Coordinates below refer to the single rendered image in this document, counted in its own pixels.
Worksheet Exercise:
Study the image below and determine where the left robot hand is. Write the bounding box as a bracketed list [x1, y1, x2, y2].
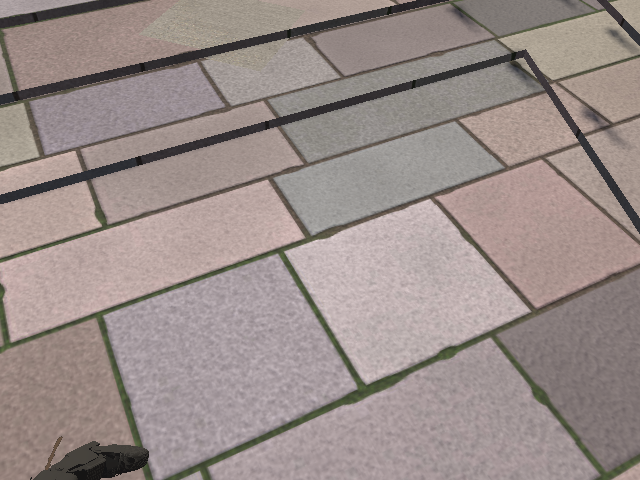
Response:
[30, 441, 149, 480]

